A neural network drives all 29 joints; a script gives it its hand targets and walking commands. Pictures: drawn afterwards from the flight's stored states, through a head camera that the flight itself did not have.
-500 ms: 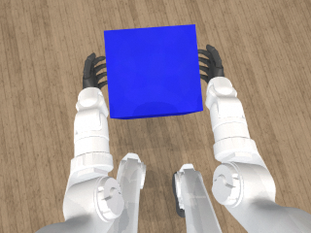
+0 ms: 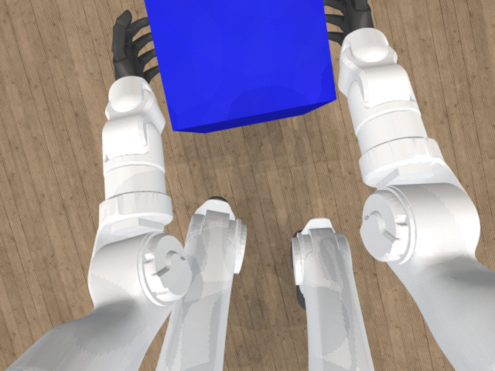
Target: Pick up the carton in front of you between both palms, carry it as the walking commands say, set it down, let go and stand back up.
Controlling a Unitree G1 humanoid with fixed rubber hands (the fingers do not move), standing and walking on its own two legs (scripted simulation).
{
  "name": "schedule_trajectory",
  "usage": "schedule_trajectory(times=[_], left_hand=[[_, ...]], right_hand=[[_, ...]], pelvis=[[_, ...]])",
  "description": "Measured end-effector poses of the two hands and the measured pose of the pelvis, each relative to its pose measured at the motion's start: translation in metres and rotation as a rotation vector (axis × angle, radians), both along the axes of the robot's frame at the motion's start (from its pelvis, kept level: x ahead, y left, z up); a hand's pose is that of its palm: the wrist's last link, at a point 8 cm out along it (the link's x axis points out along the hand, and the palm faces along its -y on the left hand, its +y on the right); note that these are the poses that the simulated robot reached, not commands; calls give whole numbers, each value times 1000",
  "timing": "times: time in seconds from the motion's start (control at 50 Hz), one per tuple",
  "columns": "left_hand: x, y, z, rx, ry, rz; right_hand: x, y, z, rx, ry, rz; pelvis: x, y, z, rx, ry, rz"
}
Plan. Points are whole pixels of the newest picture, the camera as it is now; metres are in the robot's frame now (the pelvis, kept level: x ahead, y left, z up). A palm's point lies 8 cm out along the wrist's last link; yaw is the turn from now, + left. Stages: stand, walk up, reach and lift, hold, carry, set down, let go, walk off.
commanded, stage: set down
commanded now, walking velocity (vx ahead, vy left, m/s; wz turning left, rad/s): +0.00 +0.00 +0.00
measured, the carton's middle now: (242, 59) +0.54 +0.10 -0.22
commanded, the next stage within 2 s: none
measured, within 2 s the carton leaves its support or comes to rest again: rests again in 0.74 s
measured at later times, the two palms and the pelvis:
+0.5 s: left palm (153, 83) +0.49 +0.24 -0.23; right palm (325, 44) +0.59 -0.04 -0.25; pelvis +0.01 -0.01 -0.07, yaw +1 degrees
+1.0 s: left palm (152, 90) +0.48 +0.25 -0.25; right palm (322, 50) +0.58 -0.04 -0.26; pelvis +0.00 -0.01 -0.08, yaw +1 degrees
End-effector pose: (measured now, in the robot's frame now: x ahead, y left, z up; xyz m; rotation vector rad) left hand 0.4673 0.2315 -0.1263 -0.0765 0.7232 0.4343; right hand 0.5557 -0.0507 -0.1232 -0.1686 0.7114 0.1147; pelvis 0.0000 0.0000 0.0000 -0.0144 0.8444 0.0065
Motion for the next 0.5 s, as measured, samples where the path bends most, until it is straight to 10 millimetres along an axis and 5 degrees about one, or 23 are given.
schedule_trajectory(times=[0.34, 0.5], left_hand=[[11, 9, -101, -8, 34, 23], [19, 11, -108, 1, 38, 18]], right_hand=[[27, 11, -107, -14, 35, 79], [33, 12, -125, -9, 39, 97]], pelvis=[[-1, -7, -58, 33, -45, -30], [6, -8, -71, 57, -50, -44]])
